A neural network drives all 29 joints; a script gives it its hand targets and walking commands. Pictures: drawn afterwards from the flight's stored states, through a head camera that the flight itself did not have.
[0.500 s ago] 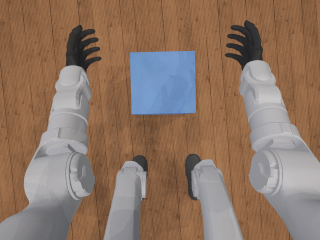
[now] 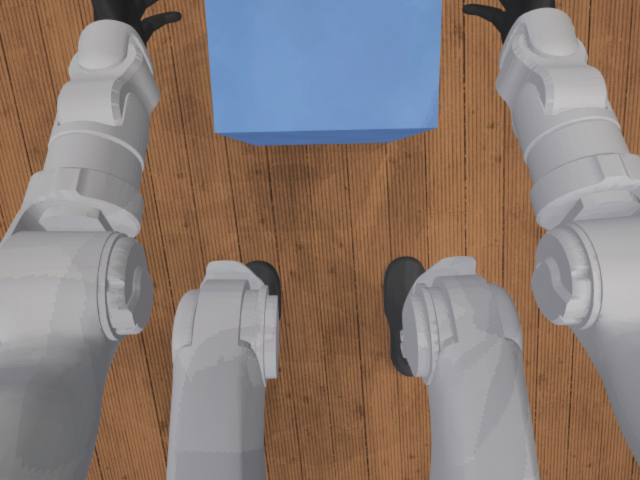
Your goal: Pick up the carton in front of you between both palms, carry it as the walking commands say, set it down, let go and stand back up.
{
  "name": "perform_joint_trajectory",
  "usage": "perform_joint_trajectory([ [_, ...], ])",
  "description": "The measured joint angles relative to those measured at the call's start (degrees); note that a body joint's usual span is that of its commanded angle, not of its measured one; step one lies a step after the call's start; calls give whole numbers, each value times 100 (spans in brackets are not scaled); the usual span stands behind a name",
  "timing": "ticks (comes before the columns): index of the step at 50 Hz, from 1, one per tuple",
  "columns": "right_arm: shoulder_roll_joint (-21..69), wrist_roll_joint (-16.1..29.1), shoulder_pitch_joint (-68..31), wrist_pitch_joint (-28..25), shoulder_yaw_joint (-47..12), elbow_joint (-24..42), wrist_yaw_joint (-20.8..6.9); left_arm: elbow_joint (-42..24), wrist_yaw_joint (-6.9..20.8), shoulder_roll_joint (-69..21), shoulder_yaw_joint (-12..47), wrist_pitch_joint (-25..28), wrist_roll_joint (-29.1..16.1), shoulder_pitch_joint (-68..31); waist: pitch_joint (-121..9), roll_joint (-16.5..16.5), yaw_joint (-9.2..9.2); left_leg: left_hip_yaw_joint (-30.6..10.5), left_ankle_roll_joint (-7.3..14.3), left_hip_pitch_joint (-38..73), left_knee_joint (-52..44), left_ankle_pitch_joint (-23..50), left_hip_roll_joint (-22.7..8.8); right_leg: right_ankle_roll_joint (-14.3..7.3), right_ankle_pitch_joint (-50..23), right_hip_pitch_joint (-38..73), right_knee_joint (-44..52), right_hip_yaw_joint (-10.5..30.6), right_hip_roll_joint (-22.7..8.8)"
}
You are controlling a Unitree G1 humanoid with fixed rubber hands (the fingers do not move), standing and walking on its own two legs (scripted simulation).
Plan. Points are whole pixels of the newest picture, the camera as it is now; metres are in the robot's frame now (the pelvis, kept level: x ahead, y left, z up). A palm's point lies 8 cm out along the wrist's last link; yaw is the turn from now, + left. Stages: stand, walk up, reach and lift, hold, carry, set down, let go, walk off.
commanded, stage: reach and lift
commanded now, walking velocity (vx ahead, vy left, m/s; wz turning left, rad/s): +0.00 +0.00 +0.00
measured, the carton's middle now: (322, 53) +0.54 +0.01 -0.27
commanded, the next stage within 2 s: none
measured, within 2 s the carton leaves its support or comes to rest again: leaves its support in 0.98 s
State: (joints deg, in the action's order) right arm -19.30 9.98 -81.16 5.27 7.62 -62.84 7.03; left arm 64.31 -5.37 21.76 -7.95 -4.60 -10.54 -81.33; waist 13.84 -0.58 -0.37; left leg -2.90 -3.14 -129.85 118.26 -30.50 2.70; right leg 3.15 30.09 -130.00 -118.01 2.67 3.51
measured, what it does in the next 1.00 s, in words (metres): stands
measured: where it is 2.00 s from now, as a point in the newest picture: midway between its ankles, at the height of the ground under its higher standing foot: (333, 337)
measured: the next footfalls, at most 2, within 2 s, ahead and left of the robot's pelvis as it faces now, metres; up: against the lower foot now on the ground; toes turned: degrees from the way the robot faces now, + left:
none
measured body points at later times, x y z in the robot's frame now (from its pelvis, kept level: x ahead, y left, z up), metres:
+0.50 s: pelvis +0.01 +0.00 -0.03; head +0.38 +0.01 +0.22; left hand +0.56 +0.19 -0.21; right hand +0.57 -0.16 -0.21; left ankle +0.12 +0.13 -0.36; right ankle +0.12 -0.13 -0.36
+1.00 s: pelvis +0.01 +0.00 -0.03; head +0.38 +0.01 +0.22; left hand +0.56 +0.17 -0.20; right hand +0.57 -0.14 -0.20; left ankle +0.12 +0.13 -0.36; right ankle +0.12 -0.13 -0.36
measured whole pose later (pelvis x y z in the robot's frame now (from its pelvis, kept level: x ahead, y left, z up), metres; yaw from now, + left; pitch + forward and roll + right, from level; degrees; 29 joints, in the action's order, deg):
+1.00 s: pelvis +0.01 +0.00 -0.03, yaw +0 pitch +37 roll +0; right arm -13.5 5.4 -80.9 10.1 12.1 -56.9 8.5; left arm 56.9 -6.9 15.4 -10.2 -10.5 -6.4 -80.7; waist 18.7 -1.2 -0.7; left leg -2.4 -2.8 -130.1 127.1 -34.2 2.7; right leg 3.4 33.9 -130.2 -127.0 2.9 3.9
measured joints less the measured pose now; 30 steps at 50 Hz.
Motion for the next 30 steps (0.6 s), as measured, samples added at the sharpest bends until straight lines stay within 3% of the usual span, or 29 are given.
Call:
perform_joint_trajectory([
  [5, -91, 123, -307, -163, -139, -291, -6, 283, -3, 63, 149, 160, -99, -317, 560, 12, 12, 19, 21, -58, 388, -57, -11, 9, 70, -42, -385, -16, -37],
  [14, -153, 404, -336, -303, -417, -228, 46, 176, -91, 116, 469, 279, -365, -329, 841, 17, -22, 62, 99, 11, 814, -346, -90, 5, 356, 46, -786, -41, -89],
  [30, 82, 306, -358, -333, -432, -338, 38, 277, -89, -140, 534, 275, -322, -359, 624, 39, -23, 63, 95, -82, 682, -215, -80, 0, 237, -42, -662, -40, -95],
])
